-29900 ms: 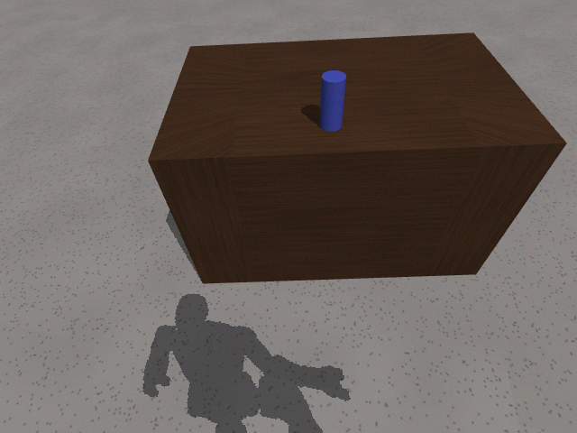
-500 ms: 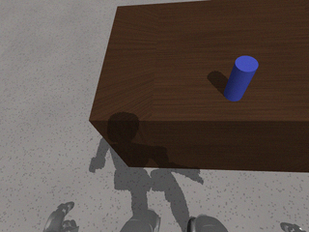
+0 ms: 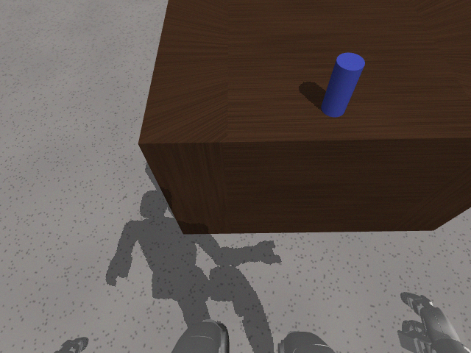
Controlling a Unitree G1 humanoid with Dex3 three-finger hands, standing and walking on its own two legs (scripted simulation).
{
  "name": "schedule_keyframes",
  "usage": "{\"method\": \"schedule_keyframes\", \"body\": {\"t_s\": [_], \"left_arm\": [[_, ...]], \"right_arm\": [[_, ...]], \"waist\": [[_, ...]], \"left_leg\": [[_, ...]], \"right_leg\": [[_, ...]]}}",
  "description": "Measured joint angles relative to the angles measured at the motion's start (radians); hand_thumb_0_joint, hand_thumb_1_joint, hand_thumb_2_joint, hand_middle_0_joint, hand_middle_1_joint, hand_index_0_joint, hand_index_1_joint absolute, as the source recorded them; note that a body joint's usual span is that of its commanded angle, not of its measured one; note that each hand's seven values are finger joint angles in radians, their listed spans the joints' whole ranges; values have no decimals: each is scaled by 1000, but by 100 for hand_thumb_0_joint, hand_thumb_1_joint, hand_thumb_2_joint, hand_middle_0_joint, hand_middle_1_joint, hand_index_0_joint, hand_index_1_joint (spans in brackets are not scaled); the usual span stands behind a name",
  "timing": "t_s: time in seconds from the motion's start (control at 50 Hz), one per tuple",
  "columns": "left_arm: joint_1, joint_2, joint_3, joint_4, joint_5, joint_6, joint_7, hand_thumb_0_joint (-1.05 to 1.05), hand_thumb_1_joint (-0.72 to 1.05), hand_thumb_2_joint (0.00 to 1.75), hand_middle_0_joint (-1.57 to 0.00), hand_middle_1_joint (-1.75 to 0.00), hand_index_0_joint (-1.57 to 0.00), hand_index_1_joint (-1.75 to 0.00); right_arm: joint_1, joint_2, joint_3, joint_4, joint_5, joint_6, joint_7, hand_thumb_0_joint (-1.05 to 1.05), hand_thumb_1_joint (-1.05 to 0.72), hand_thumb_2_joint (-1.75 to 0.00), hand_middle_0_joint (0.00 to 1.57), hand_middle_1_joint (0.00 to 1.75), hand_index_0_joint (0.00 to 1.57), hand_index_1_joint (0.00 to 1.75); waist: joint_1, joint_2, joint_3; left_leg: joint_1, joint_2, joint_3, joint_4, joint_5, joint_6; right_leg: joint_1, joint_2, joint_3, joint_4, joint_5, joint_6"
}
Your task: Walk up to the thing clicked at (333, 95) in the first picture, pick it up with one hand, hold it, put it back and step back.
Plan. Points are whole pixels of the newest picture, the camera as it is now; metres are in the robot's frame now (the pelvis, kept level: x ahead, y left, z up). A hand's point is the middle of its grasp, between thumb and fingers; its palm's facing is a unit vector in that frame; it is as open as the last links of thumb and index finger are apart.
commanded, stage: step back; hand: right
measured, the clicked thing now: (341, 87) +0.68 -0.20 -0.04
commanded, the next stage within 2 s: none
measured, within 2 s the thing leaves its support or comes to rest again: neither
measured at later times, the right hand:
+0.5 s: hand out of the picture -0.08 -0.26 -0.16, palm faces -0.11 +0.91 -0.41, open 7.4 cm
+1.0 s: hand out of the picture -0.19 -0.27 -0.15, palm faces -0.03 +0.93 -0.36, open 7.4 cm
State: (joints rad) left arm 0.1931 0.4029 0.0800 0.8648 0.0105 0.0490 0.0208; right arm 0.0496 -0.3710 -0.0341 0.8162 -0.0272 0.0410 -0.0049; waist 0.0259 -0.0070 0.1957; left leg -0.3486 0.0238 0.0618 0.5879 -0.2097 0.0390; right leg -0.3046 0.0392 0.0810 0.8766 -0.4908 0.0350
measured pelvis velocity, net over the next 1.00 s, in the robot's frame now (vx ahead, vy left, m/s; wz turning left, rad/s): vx -0.31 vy -0.01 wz -0.01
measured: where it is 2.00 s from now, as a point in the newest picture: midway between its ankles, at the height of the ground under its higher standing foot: outside the picture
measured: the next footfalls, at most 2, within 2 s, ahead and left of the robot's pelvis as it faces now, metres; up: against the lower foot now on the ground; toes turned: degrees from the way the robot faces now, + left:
right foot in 0.06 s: -0.01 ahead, -0.13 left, +0.00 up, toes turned +1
left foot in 0.44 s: -0.13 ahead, +0.13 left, +0.00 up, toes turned +1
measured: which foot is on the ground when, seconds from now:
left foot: down 0.00-0.10, up 0.12-0.42, down 0.44-0.84, up 0.86-1.00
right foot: up 0.00-0.04, down 0.06-0.46, up 0.48-0.78, down 0.80-1.00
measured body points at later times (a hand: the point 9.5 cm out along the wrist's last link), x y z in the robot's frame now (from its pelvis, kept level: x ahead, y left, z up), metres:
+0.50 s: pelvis -0.15 +0.01 -0.01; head -0.09 +0.02 +0.43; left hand -0.01 +0.33 -0.12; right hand -0.08 -0.31 -0.13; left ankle -0.17 +0.13 -0.73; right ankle -0.06 -0.12 -0.72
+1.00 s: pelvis -0.31 -0.01 +0.00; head -0.26 -0.04 +0.45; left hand -0.24 +0.31 -0.10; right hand -0.19 -0.32 -0.13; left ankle -0.33 +0.14 -0.65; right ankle -0.28 -0.12 -0.73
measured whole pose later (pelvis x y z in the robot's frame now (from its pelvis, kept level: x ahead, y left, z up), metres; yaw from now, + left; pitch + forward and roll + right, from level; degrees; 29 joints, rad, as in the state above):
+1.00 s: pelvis -0.31 -0.01 +0.00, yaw -1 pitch -1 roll +2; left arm 0.21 0.36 0.07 0.86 0.04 0.05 0.01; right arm 0.14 -0.40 -0.04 0.86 0.00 0.07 -0.02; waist 0.04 0.03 0.13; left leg -0.47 -0.11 -0.14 1.13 -0.49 0.00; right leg -0.32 -0.01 0.04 0.62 -0.28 -0.02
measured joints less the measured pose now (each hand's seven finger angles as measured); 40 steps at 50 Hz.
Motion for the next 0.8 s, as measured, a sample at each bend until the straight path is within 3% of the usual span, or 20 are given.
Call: {"method": "schedule_keyframes", "body": {"t_s": [0.06,0.1,0.14,0.16,0.22,0.26,0.36,0.42,0.46,0.48,0.54,0.58,0.62,0.66,0.74,0.8], "left_arm": [[14,-12,-4,12,7,-15,-5,1,90,90,-21,-30,-20,-30],[17,-43,-7,23,19,-20,-10,1,90,90,-20,-30,-20,-30],[34,-51,-14,13,27,-18,-19,1,90,90,-21,-30,-20,-30],[40,-52,-14,9,29,-18,-19,1,90,90,-21,-30,-20,-30],[40,-58,-12,-4,27,-13,-15,1,90,90,-21,-30,-21,-30],[20,-58,-8,-20,28,-9,-12,1,90,90,-21,-30,-21,-30],[-60,-50,-7,-84,29,-16,3,1,90,90,-21,-30,-21,-30],[-109,-35,-10,-113,20,-12,5,1,90,90,-21,-30,-21,-30],[-135,-11,-10,-114,11,-2,3,1,90,90,-21,-30,-21,-30],[-138,-4,-8,-107,7,6,3,1,90,90,-21,-30,-21,-30],[-123,-13,-7,-62,4,30,8,1,90,90,-21,-30,-20,-30],[-104,-13,-6,-46,-4,33,5,1,90,90,-21,-30,-20,-30],[-81,-11,-5,-44,-8,26,0,1,90,90,-21,-30,-20,-30],[-64,-10,-2,-40,-5,20,-2,1,90,90,-21,-30,-20,-30],[-38,-9,-6,-27,4,7,-3,1,90,90,-21,-30,-20,-30],[-23,-15,-10,-4,11,-6,-6,1,90,90,-21,-30,-20,-30]], "right_arm": [[-10,-13,-3,-3,5,14,5,1,-90,-90,21,30,20,30],[-8,-30,-12,16,13,26,4,1,-90,-90,21,30,20,30],[19,-24,-17,37,16,41,-1,1,-90,-90,21,30,20,30],[33,-21,-17,48,17,46,-1,1,-90,-90,21,30,20,30],[77,-28,-16,66,28,41,-1,1,-90,-90,21,30,20,30],[110,-38,-15,71,29,34,-7,1,-90,-90,21,30,20,30],[158,-54,-16,90,19,30,-20,1,-90,-90,21,30,20,30],[165,-48,-16,92,10,20,-18,1,-91,-90,20,30,20,30],[148,-23,-18,101,3,11,-15,1,-91,-90,20,30,20,30],[142,-9,-15,100,-3,10,-10,1,-91,-90,20,30,20,30],[146,3,-5,84,-15,6,6,1,-90,-90,21,30,20,30],[144,10,0,80,-20,6,3,1,-90,-90,21,30,20,30],[133,12,2,70,-18,4,0,1,-90,-90,21,30,20,30],[112,8,0,54,-14,-1,-3,1,-90,-90,21,30,20,30],[59,-7,-4,13,-9,-4,-7,1,-90,-90,21,30,20,30],[20,-25,-4,-6,-1,7,-3,1,-90,-90,21,30,20,30]], "waist": [[2,27,0],[-14,90,5],[-4,80,-21],[9,64,-29],[3,52,-50],[-9,56,-58],[-32,61,-31],[-45,43,-9],[-38,-19,20],[-29,-47,25],[-57,-24,-7],[-57,-17,-34],[-40,-20,-52],[-28,-19,-50],[-7,-13,-25],[4,8,-11]], "left_leg": [[-48,19,18,61,-4,-14],[-73,38,-26,103,-43,-22],[-119,-33,-95,250,-215,-35],[-136,-70,-121,345,-254,-39],[-148,-140,-202,531,-250,-45],[-127,-150,-226,573,-246,-55],[-1,-96,-189,372,-299,-72],[83,-56,-136,148,-253,-56],[117,-80,-98,71,-170,-38],[118,-91,-79,71,-163,-30],[91,-52,-104,74,-143,-17],[83,-29,-110,32,-106,-17],[70,-15,-97,-2,-71,-21],[52,-7,-87,-15,-45,-23],[-2,5,-57,10,-15,-27],[-57,25,-37,72,-14,-43]], "right_leg": [[79,-20,-41,-218,97,-25],[84,13,-70,-234,122,-46],[57,-7,-59,-220,129,-59],[47,-20,-43,-223,140,-62],[27,-46,-33,-270,191,-54],[5,-54,-44,-284,215,-51],[-55,-72,-88,-262,247,-41],[-101,-93,-113,-209,249,-28],[-126,-124,-86,-162,249,-18],[-137,-122,-57,-139,233,-29],[-173,-6,7,94,-16,-41],[-185,53,37,246,-39,-48],[-174,74,51,318,-23,-48],[-130,66,47,287,-24,-33],[-13,11,9,30,-27,-11],[77,-12,-36,-224,94,-25]]}}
